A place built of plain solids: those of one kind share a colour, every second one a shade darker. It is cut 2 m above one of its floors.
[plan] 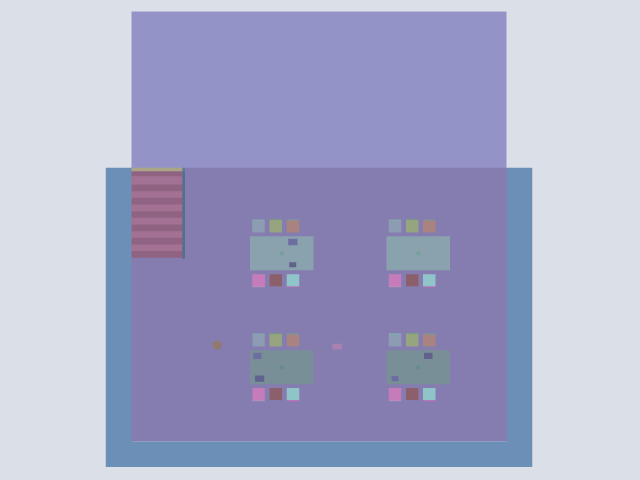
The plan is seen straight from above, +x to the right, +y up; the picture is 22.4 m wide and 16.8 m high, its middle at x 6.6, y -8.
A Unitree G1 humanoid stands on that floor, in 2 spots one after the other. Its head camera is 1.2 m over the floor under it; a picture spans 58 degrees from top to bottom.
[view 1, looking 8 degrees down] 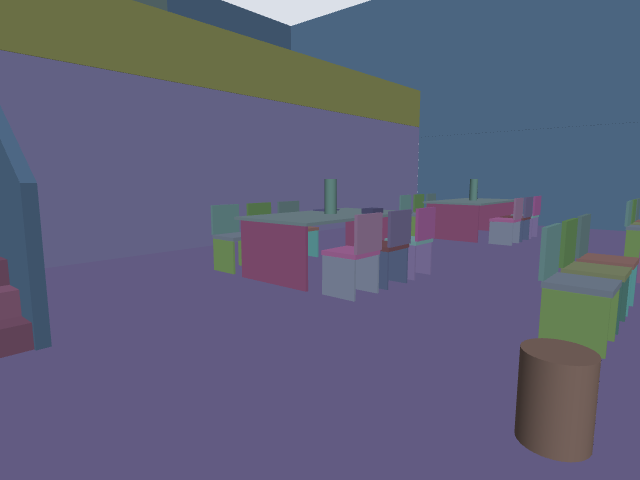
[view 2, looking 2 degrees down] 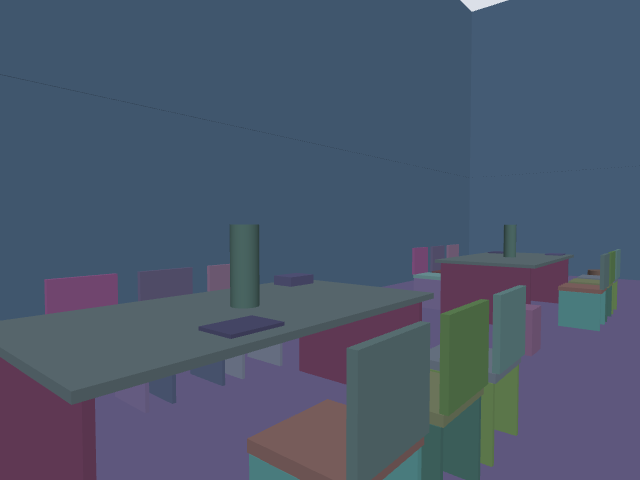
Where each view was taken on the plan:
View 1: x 0.89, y -12.09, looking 41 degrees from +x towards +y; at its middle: floor_low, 8.62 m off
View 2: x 11.60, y -10.60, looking -140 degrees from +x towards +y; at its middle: wall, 6.93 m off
